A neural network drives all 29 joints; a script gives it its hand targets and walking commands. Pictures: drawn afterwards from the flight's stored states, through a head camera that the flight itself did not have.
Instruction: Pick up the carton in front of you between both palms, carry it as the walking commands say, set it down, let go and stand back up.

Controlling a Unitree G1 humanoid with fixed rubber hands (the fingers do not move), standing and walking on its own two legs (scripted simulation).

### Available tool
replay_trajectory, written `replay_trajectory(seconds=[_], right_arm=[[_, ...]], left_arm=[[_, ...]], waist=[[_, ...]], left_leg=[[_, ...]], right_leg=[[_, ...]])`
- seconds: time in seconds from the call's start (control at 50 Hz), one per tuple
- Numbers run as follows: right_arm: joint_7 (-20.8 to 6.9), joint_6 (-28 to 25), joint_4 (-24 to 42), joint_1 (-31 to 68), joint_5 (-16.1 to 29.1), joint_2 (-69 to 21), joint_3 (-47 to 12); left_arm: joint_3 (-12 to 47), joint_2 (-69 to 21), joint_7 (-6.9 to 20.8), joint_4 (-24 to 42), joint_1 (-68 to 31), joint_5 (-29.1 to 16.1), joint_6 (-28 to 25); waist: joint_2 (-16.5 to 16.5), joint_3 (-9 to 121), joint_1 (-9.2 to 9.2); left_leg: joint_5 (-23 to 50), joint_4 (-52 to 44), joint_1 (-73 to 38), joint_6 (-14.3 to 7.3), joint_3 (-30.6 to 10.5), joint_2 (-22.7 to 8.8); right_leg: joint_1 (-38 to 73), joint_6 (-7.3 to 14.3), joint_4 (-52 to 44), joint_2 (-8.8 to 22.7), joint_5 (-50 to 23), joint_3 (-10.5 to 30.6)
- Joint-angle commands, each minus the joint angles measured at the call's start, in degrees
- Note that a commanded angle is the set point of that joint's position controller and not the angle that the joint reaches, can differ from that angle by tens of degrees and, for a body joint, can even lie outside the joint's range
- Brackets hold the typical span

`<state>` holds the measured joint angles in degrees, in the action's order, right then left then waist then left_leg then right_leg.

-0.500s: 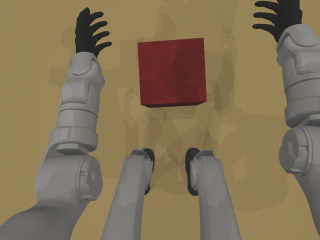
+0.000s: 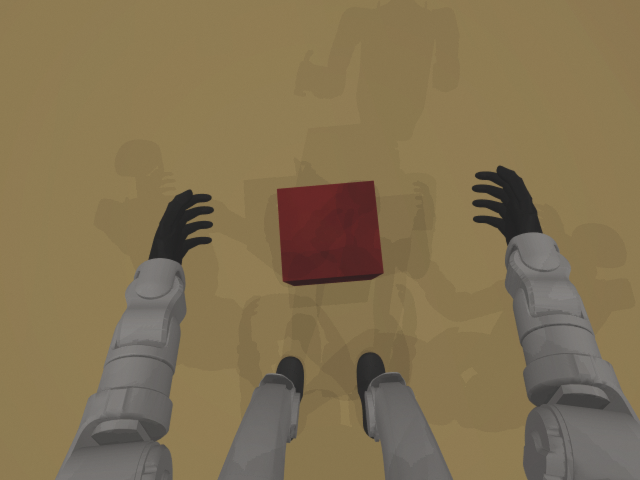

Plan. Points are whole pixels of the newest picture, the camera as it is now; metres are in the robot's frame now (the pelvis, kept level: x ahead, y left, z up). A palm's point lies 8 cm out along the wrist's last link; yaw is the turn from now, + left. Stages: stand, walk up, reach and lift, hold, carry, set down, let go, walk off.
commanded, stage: let go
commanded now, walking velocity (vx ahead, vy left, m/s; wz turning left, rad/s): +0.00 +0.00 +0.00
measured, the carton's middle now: (329, 239) +0.46 +0.01 -0.58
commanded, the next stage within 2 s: stand in 1.00 s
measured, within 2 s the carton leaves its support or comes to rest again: neither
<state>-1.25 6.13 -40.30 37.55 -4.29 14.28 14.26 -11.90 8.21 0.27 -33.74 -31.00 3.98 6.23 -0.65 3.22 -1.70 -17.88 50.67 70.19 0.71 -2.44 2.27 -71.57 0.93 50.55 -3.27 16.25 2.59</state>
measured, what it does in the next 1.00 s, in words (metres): rises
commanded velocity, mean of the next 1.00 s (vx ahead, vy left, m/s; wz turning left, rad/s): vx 0.00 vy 0.00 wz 0.00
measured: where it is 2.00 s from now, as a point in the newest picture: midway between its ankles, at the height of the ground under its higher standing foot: (330, 411)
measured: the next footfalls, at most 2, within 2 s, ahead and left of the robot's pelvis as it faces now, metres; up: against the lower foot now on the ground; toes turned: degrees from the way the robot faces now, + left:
none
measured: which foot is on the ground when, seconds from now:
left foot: down 0.00-1.00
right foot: down 0.00-1.00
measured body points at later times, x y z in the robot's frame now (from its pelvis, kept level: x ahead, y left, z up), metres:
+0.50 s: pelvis +0.06 +0.01 +0.07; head +0.13 +0.00 +0.51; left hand +0.23 +0.25 -0.01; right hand +0.26 -0.22 -0.02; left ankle +0.03 +0.12 -0.67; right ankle +0.04 -0.10 -0.67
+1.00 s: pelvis +0.05 +0.01 +0.07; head +0.06 +0.01 +0.52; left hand +0.22 +0.25 +0.00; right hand +0.22 -0.22 -0.01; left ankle +0.03 +0.12 -0.67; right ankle +0.04 -0.10 -0.67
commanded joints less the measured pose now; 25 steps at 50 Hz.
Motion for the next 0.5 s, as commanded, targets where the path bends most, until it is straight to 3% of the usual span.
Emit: replay_trajectory(seconds=[0.0, 0.14, 0.34, 0.48], right_arm=[[-0.3, -2.6, 9.1, 3.0, 1.4, 5.6, -0.9], [-0.9, -5.7, 8.1, -15.8, 2.2, 4.0, -3.0], [-0.8, -8.2, 13.8, -36.2, 3.7, 3.3, -6.6], [-1.2, -6.8, 17.8, -46.2, 4.2, 2.9, -9.0]], left_arm=[[1.0, 5.7, 1.2, 7.0, 0.3, -1.5, -2.4], [3.5, 5.6, 2.1, 6.0, 16.9, -3.6, -5.5], [6.9, 7.2, 2.5, 11.9, 35.6, -4.8, -7.7], [8.5, 8.4, 3.3, 14.1, 41.8, -5.5, -6.4]], waist=[[3.0, 44.7, -0.25], [2.2, 35.0, 0.18], [0.2, 19.7, 0.04], [1.7, 6.8, 1.31]], left_leg=[[19.3, -5.2, -24.2, 0.9, 2.0, 0.4], [23.6, -10.5, -35.6, 1.0, 0.1, -0.5], [25.2, -20.2, -51.6, 0.9, -0.3, -0.8], [20.1, -27.2, -58.0, 0.8, 0.1, -0.7]], right_leg=[[38.9, -1.5, -4.3, 1.1, -24.1, -0.1], [42.2, -1.4, -9.7, 1.6, -23.7, 0.3], [54.5, -1.3, -19.4, 1.5, -21.3, 0.0], [63.6, -1.7, -26.4, 1.4, -18.1, -0.6]])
